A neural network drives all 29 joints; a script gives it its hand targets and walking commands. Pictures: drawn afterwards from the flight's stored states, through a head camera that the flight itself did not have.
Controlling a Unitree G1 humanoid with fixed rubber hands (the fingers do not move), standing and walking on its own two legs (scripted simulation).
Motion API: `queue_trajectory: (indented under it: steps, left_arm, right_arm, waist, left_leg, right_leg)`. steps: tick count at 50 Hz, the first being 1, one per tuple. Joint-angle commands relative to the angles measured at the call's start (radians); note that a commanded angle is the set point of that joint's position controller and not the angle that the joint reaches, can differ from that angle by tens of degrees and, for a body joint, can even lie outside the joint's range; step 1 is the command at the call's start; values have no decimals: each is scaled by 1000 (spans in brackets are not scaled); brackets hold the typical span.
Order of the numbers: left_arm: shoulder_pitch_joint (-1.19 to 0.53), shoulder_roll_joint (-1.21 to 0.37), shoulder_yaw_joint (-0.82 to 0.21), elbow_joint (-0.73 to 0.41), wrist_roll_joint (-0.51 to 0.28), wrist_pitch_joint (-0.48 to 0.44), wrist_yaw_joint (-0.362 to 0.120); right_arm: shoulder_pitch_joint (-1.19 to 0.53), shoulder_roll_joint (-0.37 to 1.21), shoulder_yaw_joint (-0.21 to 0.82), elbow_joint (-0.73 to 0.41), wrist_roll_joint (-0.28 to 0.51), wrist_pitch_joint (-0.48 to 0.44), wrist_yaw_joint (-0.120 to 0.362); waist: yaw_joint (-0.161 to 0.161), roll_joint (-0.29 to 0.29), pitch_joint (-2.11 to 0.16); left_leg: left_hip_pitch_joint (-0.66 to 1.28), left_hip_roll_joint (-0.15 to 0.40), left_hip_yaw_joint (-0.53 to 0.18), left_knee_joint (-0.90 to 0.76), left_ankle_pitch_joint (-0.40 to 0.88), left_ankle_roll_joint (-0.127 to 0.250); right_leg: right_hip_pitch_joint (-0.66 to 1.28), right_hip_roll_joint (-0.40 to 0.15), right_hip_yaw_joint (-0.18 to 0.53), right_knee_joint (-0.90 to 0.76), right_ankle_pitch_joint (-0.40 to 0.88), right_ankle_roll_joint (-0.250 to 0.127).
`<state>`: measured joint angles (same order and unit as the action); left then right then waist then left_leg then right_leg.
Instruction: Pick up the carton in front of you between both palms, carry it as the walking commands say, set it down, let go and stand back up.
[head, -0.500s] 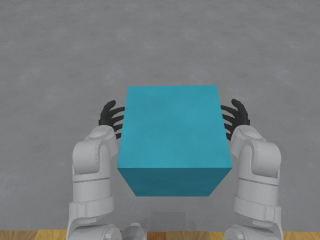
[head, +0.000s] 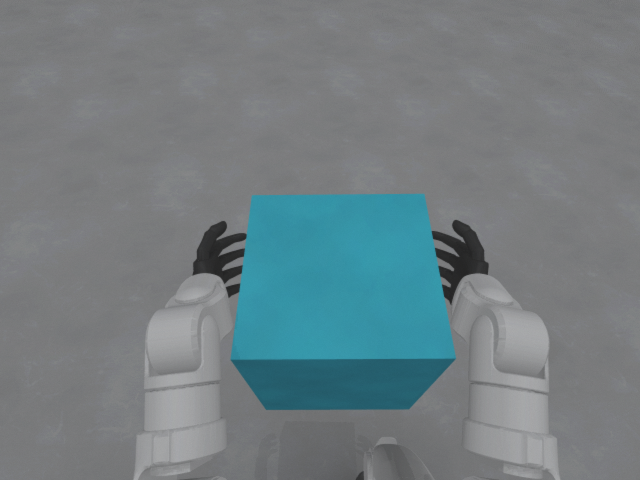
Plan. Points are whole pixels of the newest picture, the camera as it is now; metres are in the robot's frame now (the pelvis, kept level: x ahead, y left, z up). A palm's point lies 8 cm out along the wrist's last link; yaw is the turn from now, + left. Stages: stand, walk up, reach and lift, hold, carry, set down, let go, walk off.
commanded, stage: carry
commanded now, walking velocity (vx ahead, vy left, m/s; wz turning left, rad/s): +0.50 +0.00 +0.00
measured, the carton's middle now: (337, 312) +0.33 -0.01 +0.01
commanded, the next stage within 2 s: none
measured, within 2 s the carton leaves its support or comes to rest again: neither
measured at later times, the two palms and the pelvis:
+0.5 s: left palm (225, 119) +0.66 +0.17 +0.08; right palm (398, 116) +0.68 -0.13 +0.08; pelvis +0.34 +0.00 -0.01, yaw +1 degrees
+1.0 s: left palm (235, 37) +0.94 +0.18 +0.09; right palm (375, 38) +0.93 -0.12 +0.10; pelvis +0.67 +0.04 +0.00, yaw -2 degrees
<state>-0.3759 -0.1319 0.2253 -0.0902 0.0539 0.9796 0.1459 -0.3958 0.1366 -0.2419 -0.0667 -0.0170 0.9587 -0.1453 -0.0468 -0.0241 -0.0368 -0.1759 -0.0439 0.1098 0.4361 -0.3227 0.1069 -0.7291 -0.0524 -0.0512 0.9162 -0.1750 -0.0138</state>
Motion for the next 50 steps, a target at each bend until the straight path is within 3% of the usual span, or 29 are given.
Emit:
queue_trajectory:
  steps: [1, 2, 3, 5, 7, 8, 9, 10, 11, 12, 14, 16, 17, 19, 21, 26, 27, 28, 29, 30, 31, 32, 34, 36, 37, 40, 45, 49, 50]
  left_arm:
    - [-530, -697, -633, -81, -160, -2, 9]
    - [-528, -686, -633, -92, -164, 7, 9]
    - [-530, -663, -625, -108, -163, 14, 7]
    - [-536, -639, -597, -84, -154, 30, 7]
    - [-485, -616, -563, -42, -134, 42, 11]
    - [-474, -596, -546, -18, -122, 48, 11]
    - [-474, -577, -525, 14, -124, 55, 16]
    - [-432, -573, -528, 47, -133, 63, 19]
    - [-467, -645, -563, -11, -181, 53, 15]
    - [-516, -688, -574, -26, -195, 49, 4]
    - [-635, -770, -630, -41, -252, 40, -19]
    - [-732, -826, -695, -124, -305, 11, -45]
    - [-746, -835, -707, -146, -316, 1, -54]
    - [-722, -813, -712, -144, -319, -4, -60]
    - [-671, -785, -698, -142, -312, -4, -53]
    - [-561, -692, -660, -102, -248, 27, -26]
    - [-537, -671, -637, -93, -229, 36, -22]
    - [-527, -666, -632, -82, -217, 45, -17]
    - [-516, -652, -624, -74, -206, 54, -13]
    - [-517, -638, -609, -64, -194, 66, -10]
    - [-510, -654, -616, -66, -183, 72, -7]
    - [-516, -695, -623, -84, -210, 73, -8]
    - [-576, -747, -615, -86, -197, 73, -12]
    - [-524, -790, -611, -93, -182, 68, -19]
    - [-493, -807, -626, -120, -169, 60, -24]
    - [-424, -840, -689, -189, -187, 50, -36]
    - [-218, -826, -757, -308, -213, 97, -57]
    - [-132, -816, -797, -399, -253, 149, -76]
    - [-103, -800, -798, -429, -256, 161, -82]
  right_arm:
    - [-525, 691, 646, -103, 206, 16, 35]
    - [-511, 671, 630, -95, 197, 25, 29]
    - [-525, 673, 639, -95, 193, 31, 25]
    - [-546, 676, 641, -86, 186, 46, 20]
    - [-541, 641, 621, -52, 188, 65, 11]
    - [-533, 618, 606, -24, 171, 76, 4]
    - [-534, 636, 598, -19, 167, 84, -1]
    - [-511, 604, 575, -23, 156, 91, -10]
    - [-536, 652, 592, -70, 174, 87, -11]
    - [-573, 669, 576, -68, 171, 87, -12]
    - [-582, 709, 543, -50, 133, 71, -10]
    - [-546, 757, 545, -24, 100, 57, -1]
    - [-577, 767, 566, -53, 98, 43, 1]
    - [-590, 765, 587, -78, 108, 26, 3]
    - [-550, 742, 611, -95, 116, 28, 1]
    - [-525, 656, 613, -116, 129, 56, -2]
    - [-522, 664, 621, -111, 142, 66, 1]
    - [-502, 656, 612, -99, 147, 74, 1]
    - [-474, 644, 598, -76, 139, 83, 3]
    - [-465, 614, 576, -61, 132, 90, 0]
    - [-472, 619, 570, -42, 127, 93, -3]
    - [-474, 663, 614, -77, 156, 88, 5]
    - [-498, 745, 618, -83, 174, 88, 26]
    - [-551, 803, 664, -123, 224, 82, 50]
    - [-553, 834, 697, -158, 243, 77, 62]
    - [-451, 834, 736, -229, 249, 76, 87]
    - [-211, 784, 755, -333, 236, 125, 99]
    - [-72, 754, 737, -400, 221, 172, 108]
    - [-50, 755, 751, -424, 224, 185, 107]
  waist:
    - [-51, 108, -290]
    - [-36, 165, -292]
    - [-17, 164, -281]
    - [10, 111, -284]
    - [77, 76, -361]
    - [121, 12, -418]
    - [103, -193, -473]
    - [138, -267, -534]
    - [148, -181, -532]
    - [137, -64, -464]
    - [108, 18, -418]
    - [70, 13, -399]
    - [82, -39, -405]
    - [73, -80, -370]
    - [94, -102, -362]
    - [94, -81, -330]
    - [86, -109, -331]
    - [30, -126, -365]
    - [0, -74, -426]
    - [-20, 65, -492]
    - [-6, 280, -552]
    - [-13, 303, -562]
    - [-29, 156, -462]
    - [13, 97, -418]
    - [10, 83, -410]
    - [25, 147, -389]
    - [26, 143, -291]
    - [21, 187, -213]
    - [20, 168, -194]
  left_leg:
    - [373, 193, -157, -34, 824, 49]
    - [349, 199, -141, -45, 783, 46]
    - [289, 199, -119, -39, 763, 32]
    - [272, 172, -67, 29, 851, 20]
    - [206, 130, 26, 303, 871, -25]
    - [10, 93, 7, 476, 593, -43]
    - [-350, 0, -19, 774, -154, -69]
    - [-575, -49, -102, 1081, -305, -89]
    - [-646, 13, -169, 1059, -245, -55]
    - [-660, 27, -171, 989, -166, -51]
    - [-603, 73, -160, 889, -86, -59]
    - [-526, 101, -127, 747, -64, -70]
    - [-531, 96, -112, 658, -46, -83]
    - [-514, 105, -79, 524, 33, -95]
    - [-456, 89, -39, 359, 153, -95]
    - [-320, 21, 55, 91, 315, -79]
    - [-262, 11, 81, 55, 342, -69]
    - [-139, -2, 101, -30, 370, -64]
    - [84, 28, 98, -44, 382, -45]
    - [353, 217, -166, 41, 467, 21]
    - [530, 445, -544, 39, 600, 129]
    - [613, 434, -623, -13, 557, 191]
    - [436, 391, -458, -55, 525, 130]
    - [306, 371, -374, -143, 359, 81]
    - [275, 359, -337, -167, 314, 73]
    - [319, 340, -238, -214, 372, 63]
    - [325, 291, -93, -242, 520, 27]
    - [366, 250, -18, -224, 705, 5]
    - [346, 259, -13, -223, 732, -2]
  right_leg:
    - [-24, 63, -90, -276, 181, -21]
    - [47, 53, -73, -333, 221, -33]
    - [147, 52, -62, -386, 273, -52]
    - [281, 110, -113, -435, 301, -67]
    - [583, 122, -153, -556, 345, -70]
    - [817, 10, -11, -492, 460, -93]
    - [1093, -259, 330, -330, 763, -234]
    - [1173, -363, 581, -394, 522, -403]
    - [1125, -306, 562, -438, 337, -367]
    - [995, -270, 524, -497, 292, -320]
    - [861, -271, 415, -549, 203, -259]
    - [756, -228, 312, -579, 178, -222]
    - [773, -203, 258, -579, 185, -212]
    - [730, -189, 186, -599, 274, -204]
    - [730, -135, 101, -591, 387, -181]
    - [807, -124, 7, -503, 634, -119]
    - [808, -116, -16, -448, 716, -106]
    - [788, -94, -70, -336, 746, -76]
    - [673, -68, -107, -173, 611, -40]
    - [419, -39, -83, 40, 302, -6]
    - [161, 78, -24, 247, -329, 6]
    - [1, 118, 38, 415, -356, -11]
    - [-16, 26, 78, 365, -273, -22]
    - [40, -22, 71, 235, -191, -13]
    - [61, -23, 58, 171, -181, -7]
    - [56, -20, 4, 18, -124, 17]
    - [66, -14, -69, -241, 67, 32]
    - [93, 18, -143, -357, 126, 18]
    - [128, 19, -155, -380, 146, 10]
